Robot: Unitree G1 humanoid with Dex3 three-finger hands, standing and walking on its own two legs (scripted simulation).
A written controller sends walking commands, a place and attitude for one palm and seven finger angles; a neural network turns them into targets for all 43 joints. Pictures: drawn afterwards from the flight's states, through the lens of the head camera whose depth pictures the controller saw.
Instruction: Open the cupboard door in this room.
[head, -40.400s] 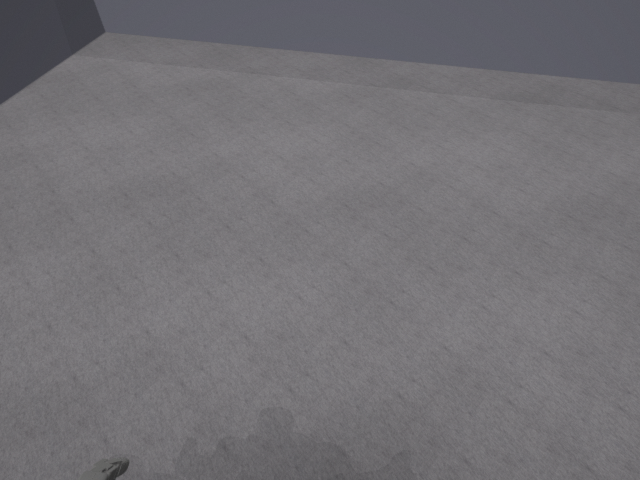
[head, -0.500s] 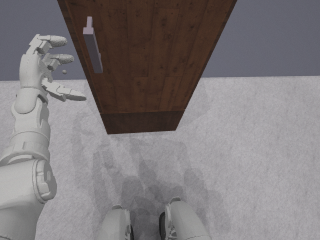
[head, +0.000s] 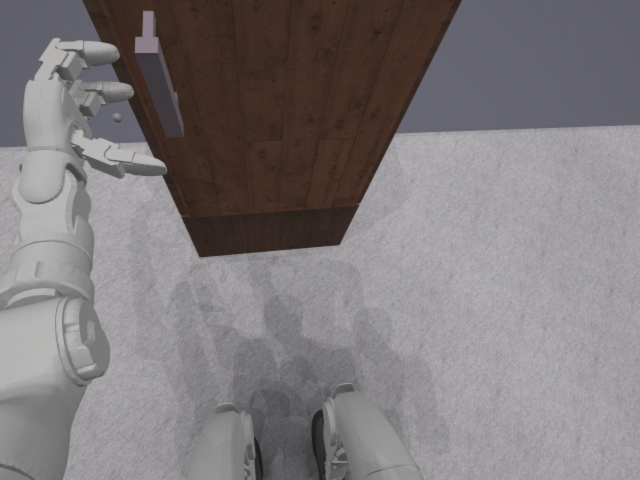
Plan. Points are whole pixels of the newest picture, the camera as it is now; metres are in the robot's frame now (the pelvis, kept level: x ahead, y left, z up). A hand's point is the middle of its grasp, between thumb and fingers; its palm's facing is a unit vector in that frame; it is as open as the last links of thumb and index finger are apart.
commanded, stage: move the hooked fingers beside the handle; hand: left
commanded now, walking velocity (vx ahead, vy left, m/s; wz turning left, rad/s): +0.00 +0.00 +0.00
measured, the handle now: (162, 79) +0.57 +0.13 +0.06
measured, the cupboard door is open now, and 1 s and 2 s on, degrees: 0 0 0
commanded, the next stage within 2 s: slide the fingers in behind the handle in 0.44 s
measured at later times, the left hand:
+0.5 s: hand (122, 119) +0.53 +0.18 +0.05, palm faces +0.02 -1.00 -0.02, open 14.1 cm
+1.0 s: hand (129, 122) +0.52 +0.17 +0.05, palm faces +0.06 -1.00 -0.01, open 14.4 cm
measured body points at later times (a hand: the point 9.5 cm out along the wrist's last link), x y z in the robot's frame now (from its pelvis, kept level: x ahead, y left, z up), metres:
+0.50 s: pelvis +0.00 -0.01 +0.00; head +0.16 +0.03 +0.42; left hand +0.52 +0.23 +0.05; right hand +0.02 -0.27 -0.11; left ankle +0.00 +0.08 -0.63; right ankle +0.03 -0.11 -0.63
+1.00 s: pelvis +0.00 -0.01 +0.00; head +0.16 +0.03 +0.42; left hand +0.52 +0.22 +0.05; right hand +0.00 -0.27 -0.11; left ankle +0.00 +0.08 -0.63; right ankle +0.03 -0.11 -0.63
